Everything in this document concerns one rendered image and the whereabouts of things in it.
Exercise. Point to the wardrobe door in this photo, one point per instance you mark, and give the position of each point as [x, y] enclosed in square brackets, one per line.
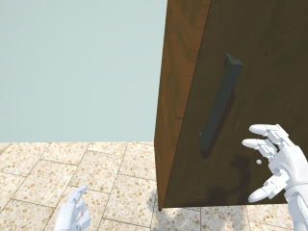
[270, 38]

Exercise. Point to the right robot hand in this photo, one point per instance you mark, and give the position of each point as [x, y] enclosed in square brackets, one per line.
[294, 166]

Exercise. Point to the robot right forearm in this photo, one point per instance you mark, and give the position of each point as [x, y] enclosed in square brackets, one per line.
[297, 198]

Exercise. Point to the handle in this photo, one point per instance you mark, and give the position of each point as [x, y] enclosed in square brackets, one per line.
[227, 83]

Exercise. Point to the left robot hand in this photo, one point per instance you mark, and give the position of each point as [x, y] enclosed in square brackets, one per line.
[67, 216]

